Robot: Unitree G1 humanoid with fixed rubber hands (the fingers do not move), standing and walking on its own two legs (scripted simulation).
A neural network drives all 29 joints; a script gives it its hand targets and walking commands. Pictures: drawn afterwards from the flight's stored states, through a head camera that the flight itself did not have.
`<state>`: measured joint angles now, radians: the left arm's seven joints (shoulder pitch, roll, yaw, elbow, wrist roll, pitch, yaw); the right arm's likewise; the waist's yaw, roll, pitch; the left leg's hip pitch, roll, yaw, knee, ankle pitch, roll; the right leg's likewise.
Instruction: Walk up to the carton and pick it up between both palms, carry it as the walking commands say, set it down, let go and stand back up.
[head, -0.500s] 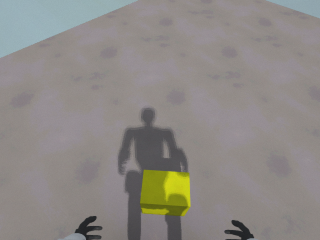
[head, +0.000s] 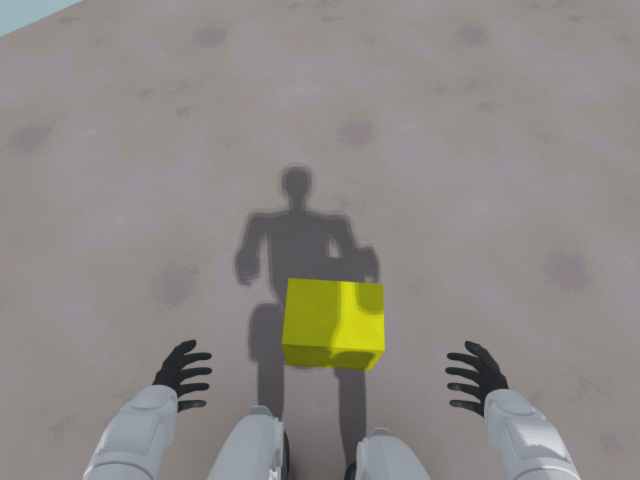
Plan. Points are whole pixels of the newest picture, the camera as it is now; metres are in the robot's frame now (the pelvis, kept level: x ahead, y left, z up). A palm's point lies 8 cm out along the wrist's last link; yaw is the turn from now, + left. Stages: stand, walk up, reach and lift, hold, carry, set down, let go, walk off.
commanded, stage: reach and lift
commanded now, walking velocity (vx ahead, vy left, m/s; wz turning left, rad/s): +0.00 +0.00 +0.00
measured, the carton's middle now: (331, 326) +0.48 -0.02 -0.58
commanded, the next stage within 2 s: none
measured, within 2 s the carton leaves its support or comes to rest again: neither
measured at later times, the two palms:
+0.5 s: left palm (201, 285) +0.40 +0.20 -0.13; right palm (476, 305) +0.38 -0.22 -0.12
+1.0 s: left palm (219, 236) +0.50 +0.20 -0.15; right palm (466, 259) +0.48 -0.23 -0.15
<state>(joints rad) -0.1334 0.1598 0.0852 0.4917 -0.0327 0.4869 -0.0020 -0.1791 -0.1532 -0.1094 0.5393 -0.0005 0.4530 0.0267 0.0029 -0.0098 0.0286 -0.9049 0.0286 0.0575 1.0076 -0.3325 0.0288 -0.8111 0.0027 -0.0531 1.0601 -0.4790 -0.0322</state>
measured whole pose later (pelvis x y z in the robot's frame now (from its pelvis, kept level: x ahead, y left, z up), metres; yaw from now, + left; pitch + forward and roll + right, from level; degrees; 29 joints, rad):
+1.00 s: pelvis +0.00 +0.00 -0.05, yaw -3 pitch +48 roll +0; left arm -1.04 0.28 0.35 0.89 0.01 0.13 -0.02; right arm -1.01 -0.28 -0.32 0.86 0.02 0.11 0.04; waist 0.00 0.00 -0.12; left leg -1.61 0.04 0.06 1.02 -0.25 0.03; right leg -1.55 0.03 -0.02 1.10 -0.39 -0.02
